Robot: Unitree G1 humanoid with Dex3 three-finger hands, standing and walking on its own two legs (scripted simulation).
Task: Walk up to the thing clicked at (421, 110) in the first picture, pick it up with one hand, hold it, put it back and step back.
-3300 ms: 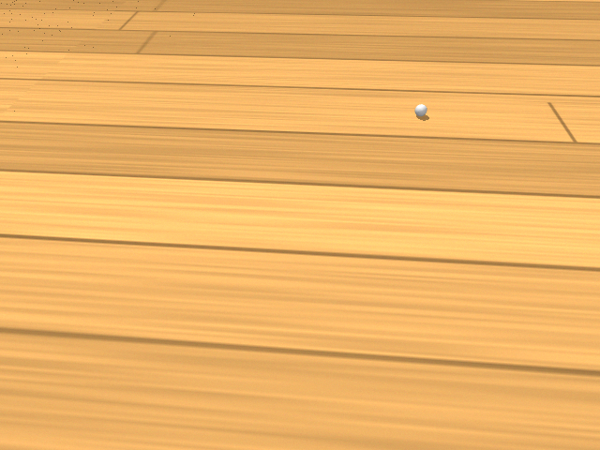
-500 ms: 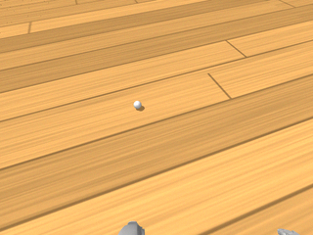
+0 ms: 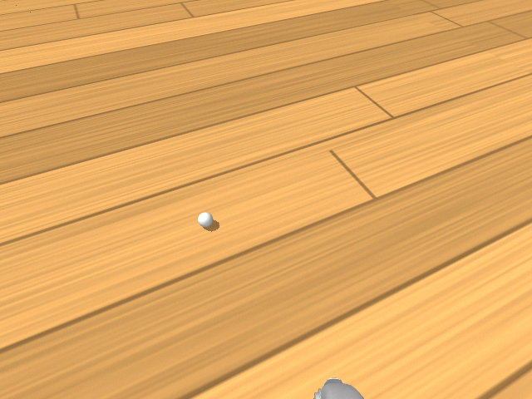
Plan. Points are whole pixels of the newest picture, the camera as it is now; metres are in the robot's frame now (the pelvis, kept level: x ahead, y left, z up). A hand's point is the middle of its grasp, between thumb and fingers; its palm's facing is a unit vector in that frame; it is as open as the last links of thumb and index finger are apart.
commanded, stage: walk up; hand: left
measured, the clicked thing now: (205, 219) +1.02 +0.25 -0.74
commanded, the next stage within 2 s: none
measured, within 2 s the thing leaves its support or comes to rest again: neither
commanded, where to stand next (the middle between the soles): +0.71 +0.01 m, yaw +2 degrees
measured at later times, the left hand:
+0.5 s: hand (122, 372) +0.22 +0.25 -0.13, palm faces +0.05 -0.92 -0.38, open 7.4 cm
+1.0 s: hand (136, 269) +0.42 +0.27 -0.14, palm faces -0.03 -0.92 -0.39, open 7.4 cm
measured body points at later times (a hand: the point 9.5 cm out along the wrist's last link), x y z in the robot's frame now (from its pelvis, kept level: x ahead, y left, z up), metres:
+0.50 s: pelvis +0.19 -0.03 +0.00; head +0.20 -0.03 +0.45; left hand +0.22 +0.30 -0.11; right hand +0.29 -0.35 -0.11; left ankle +0.32 +0.13 -0.71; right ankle +0.17 -0.14 -0.74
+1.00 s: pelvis +0.37 -0.01 -0.01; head +0.38 -0.03 +0.44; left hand +0.42 +0.32 -0.11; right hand +0.42 -0.34 -0.13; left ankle +0.33 +0.13 -0.74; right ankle +0.47 -0.14 -0.73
